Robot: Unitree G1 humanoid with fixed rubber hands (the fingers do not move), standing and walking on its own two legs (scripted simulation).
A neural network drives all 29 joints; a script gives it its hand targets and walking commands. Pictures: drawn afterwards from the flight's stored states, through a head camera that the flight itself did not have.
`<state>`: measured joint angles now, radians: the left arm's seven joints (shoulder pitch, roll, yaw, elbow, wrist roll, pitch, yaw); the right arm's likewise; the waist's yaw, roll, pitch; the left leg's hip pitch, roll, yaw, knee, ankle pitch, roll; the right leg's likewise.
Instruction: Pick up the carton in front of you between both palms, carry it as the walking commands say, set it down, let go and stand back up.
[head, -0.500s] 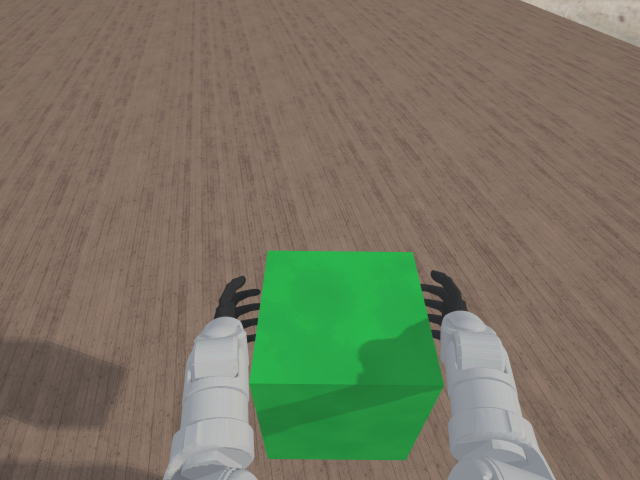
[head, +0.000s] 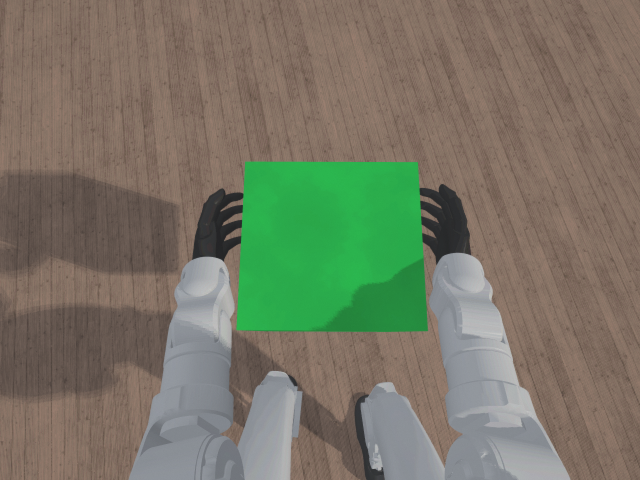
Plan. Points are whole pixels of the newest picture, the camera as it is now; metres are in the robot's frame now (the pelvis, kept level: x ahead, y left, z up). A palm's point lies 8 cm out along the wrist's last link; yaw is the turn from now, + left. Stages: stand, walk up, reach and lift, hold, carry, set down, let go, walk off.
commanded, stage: set down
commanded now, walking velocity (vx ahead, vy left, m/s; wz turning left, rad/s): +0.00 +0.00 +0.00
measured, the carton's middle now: (329, 261) +0.40 +0.02 -0.16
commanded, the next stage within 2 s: none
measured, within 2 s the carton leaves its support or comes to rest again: neither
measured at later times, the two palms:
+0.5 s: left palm (227, 256) +0.42 +0.19 -0.23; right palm (408, 254) +0.43 -0.11 -0.22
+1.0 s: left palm (238, 262) +0.45 +0.20 -0.38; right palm (384, 259) +0.46 -0.10 -0.37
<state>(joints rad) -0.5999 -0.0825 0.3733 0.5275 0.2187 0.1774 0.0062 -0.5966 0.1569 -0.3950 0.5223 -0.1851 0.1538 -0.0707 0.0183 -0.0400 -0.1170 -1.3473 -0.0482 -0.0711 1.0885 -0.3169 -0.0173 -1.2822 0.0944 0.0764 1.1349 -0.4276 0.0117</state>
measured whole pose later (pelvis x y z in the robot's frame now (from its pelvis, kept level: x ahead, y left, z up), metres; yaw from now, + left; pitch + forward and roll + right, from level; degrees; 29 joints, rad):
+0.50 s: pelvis -0.02 +0.01 -0.13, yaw -2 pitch +44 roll -3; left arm -0.87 0.03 0.38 0.69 0.18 0.21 0.03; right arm -0.86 0.07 -0.42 0.68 -0.15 0.18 -0.12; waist 0.03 -0.04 -0.18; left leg -1.92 -0.08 -0.09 1.59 -0.44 -0.03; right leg -1.84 0.14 0.06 1.63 -0.57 0.04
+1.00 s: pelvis -0.05 +0.01 -0.24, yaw -4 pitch +45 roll -3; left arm -1.18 0.17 0.36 0.84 0.12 0.22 0.05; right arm -1.18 -0.04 -0.39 0.83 -0.08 0.18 -0.17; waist 0.06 -0.07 0.04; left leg -2.26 -0.10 -0.08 1.95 -0.47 -0.06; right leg -2.18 0.20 0.05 2.00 -0.61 0.08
